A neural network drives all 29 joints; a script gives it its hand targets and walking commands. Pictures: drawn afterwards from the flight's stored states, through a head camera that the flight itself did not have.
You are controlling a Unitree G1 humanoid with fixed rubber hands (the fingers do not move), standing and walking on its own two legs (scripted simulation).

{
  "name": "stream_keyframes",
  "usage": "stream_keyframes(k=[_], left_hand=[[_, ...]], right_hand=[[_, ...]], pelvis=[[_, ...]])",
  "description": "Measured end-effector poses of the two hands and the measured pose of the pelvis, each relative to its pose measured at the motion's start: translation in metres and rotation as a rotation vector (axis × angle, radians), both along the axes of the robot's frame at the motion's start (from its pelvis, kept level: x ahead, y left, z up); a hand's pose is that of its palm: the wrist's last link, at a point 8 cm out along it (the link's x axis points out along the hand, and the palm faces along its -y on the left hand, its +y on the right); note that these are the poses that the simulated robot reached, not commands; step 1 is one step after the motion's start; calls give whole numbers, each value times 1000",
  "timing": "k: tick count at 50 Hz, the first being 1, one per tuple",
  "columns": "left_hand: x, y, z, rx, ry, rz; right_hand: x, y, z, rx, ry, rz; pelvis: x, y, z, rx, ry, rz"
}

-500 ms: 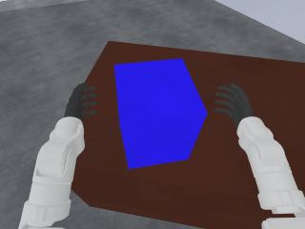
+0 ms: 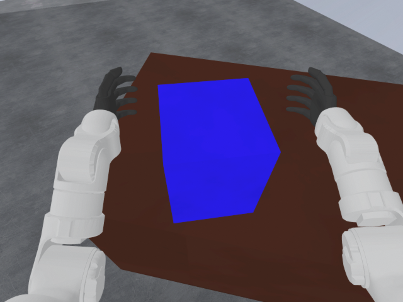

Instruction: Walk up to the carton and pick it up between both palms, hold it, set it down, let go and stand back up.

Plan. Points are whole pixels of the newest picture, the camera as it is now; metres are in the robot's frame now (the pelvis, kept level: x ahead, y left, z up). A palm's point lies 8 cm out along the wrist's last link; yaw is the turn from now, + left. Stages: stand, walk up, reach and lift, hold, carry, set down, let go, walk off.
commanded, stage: reach and lift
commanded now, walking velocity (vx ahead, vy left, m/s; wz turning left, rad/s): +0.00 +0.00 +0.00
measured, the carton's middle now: (209, 153) +0.42 +0.04 +0.01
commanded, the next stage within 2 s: none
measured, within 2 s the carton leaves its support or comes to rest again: neither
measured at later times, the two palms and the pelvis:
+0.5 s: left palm (109, 122) +0.38 +0.23 +0.14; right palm (313, 115) +0.46 -0.16 +0.13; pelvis +0.01 +0.00 +0.00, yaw +0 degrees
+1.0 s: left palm (110, 146) +0.37 +0.25 +0.06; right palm (296, 139) +0.45 -0.14 +0.06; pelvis +0.02 +0.01 +0.00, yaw +0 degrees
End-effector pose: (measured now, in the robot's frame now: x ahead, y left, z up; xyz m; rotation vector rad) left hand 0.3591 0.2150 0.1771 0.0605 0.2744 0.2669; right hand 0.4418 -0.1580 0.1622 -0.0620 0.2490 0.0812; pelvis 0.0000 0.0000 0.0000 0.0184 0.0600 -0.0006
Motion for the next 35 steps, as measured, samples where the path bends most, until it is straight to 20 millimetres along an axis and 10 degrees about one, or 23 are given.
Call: stream_keyframes(k=[14,35], left_hand=[[19,5,-1,-6,37,16],[8,31,-93,-33,36,45]], right_hand=[[22,9,6,-7,19,8],[4,-6,-78,-2,77,-6]], pelvis=[[6,0,0,1,9,0],[9,1,0,-4,13,-1]])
